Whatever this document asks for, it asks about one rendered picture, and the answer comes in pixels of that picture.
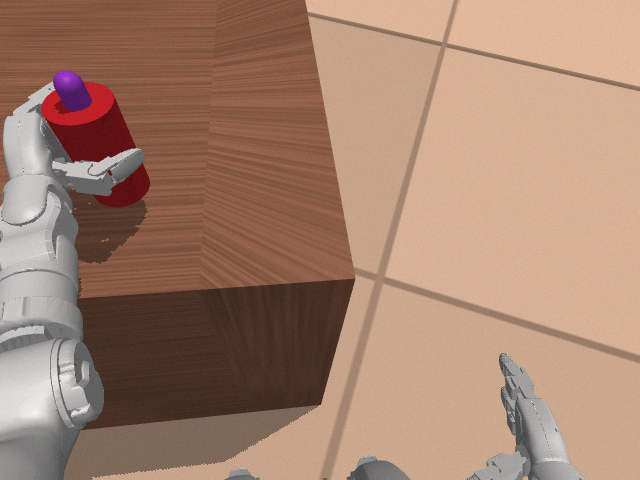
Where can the right robot hand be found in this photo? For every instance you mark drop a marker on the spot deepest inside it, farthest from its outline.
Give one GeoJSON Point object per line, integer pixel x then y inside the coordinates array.
{"type": "Point", "coordinates": [538, 437]}

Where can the left robot arm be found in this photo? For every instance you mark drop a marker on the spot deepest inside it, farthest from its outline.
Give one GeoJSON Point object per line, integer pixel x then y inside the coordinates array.
{"type": "Point", "coordinates": [49, 388]}

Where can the bottle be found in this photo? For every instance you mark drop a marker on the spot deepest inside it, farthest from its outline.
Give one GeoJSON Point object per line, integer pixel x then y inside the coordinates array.
{"type": "Point", "coordinates": [87, 121]}

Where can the right robot arm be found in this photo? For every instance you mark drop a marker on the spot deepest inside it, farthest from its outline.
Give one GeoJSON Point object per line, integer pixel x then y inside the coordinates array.
{"type": "Point", "coordinates": [554, 470]}

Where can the left robot hand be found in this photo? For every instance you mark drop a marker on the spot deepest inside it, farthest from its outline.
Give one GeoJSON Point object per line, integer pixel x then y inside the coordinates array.
{"type": "Point", "coordinates": [30, 147]}

